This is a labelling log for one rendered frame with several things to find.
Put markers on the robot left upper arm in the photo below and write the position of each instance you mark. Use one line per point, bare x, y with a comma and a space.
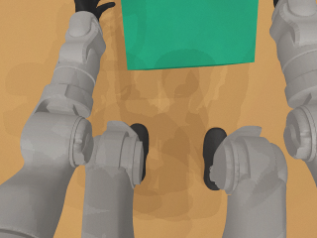
32, 200

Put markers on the right robot forearm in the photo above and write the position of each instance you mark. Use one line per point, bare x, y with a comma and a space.
294, 30

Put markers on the robot right shin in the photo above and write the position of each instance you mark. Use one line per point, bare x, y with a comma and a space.
251, 131

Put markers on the left robot forearm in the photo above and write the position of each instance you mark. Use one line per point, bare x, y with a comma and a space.
75, 73

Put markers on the robot left hand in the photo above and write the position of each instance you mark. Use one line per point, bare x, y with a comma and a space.
91, 6

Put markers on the carton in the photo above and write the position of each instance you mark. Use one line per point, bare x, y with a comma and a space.
166, 34

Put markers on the robot left thigh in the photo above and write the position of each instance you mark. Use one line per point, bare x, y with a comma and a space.
109, 186

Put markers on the robot right upper arm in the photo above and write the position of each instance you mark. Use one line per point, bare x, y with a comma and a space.
300, 136

